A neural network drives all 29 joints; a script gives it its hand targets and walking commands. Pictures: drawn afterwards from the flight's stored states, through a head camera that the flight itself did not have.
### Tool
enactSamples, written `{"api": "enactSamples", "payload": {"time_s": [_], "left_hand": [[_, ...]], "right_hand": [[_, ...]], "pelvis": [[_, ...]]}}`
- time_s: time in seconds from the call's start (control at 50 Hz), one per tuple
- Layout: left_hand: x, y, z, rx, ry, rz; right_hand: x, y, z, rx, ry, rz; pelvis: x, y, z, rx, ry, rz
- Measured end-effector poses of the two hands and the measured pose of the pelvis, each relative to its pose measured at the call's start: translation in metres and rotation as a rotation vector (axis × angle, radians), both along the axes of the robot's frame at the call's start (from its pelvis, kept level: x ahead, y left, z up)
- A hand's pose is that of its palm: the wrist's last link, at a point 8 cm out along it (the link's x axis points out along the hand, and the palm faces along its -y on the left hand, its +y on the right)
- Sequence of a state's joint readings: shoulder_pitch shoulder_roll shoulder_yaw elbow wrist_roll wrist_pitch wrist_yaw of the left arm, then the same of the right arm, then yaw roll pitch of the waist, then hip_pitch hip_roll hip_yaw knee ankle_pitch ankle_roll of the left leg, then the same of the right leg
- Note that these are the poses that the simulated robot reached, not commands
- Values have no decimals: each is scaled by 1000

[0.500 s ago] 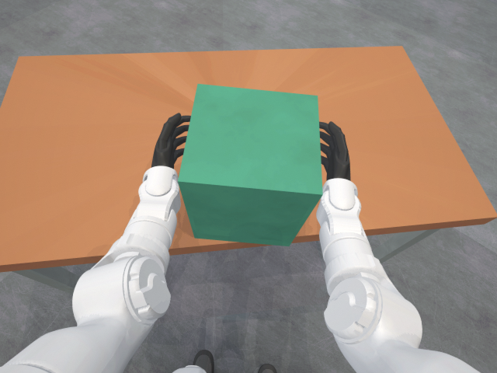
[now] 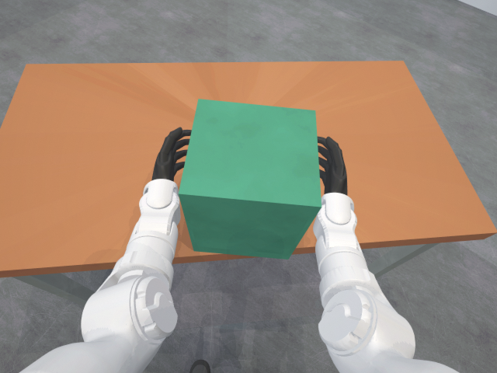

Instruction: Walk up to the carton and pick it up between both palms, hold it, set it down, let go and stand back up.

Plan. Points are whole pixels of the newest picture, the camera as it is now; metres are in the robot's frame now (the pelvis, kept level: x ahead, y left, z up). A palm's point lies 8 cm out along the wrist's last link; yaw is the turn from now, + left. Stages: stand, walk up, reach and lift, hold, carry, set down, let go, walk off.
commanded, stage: reach and lift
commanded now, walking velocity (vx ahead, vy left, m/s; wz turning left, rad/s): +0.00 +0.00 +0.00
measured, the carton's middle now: (248, 188) +0.42 +0.03 -0.01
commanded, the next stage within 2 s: none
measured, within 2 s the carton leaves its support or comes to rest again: leaves its support in 1.80 s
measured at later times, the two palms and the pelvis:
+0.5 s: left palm (166, 174) +0.40 +0.18 +0.02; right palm (333, 186) +0.41 -0.11 +0.03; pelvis +0.00 +0.00 +0.00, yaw +0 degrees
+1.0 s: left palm (166, 176) +0.40 +0.18 +0.02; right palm (333, 188) +0.41 -0.11 +0.03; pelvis +0.00 +0.00 +0.00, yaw +0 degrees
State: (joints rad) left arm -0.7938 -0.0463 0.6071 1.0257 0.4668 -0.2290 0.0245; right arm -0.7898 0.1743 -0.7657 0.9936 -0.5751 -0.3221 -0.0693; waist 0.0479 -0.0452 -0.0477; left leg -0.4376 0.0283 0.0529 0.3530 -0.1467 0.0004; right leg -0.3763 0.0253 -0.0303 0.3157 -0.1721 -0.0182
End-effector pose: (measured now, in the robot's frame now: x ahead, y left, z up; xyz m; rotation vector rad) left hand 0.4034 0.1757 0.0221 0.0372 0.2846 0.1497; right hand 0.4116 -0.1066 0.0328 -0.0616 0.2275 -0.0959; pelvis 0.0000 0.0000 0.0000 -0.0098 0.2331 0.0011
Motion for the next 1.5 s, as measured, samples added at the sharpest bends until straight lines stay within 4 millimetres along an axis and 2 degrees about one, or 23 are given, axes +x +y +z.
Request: {"api": "enactSamples", "payload": {"time_s": [0.88, 1.24, 1.5], "left_hand": [[-1, 0, -1, -11, -3, 3], [-13, 0, 2, -38, -71, 17], [-11, -3, 1, -47, -55, 10]], "right_hand": [[-1, 0, -1, -18, -23, 5], [-12, 0, 6, -36, -93, 19], [-12, -3, 4, -38, -64, 19]], "pelvis": [[1, 2, 1, -1, 12, 5], [-12, -1, 1, -2, 34, 10], [-12, 1, 0, -5, 51, 1]]}}
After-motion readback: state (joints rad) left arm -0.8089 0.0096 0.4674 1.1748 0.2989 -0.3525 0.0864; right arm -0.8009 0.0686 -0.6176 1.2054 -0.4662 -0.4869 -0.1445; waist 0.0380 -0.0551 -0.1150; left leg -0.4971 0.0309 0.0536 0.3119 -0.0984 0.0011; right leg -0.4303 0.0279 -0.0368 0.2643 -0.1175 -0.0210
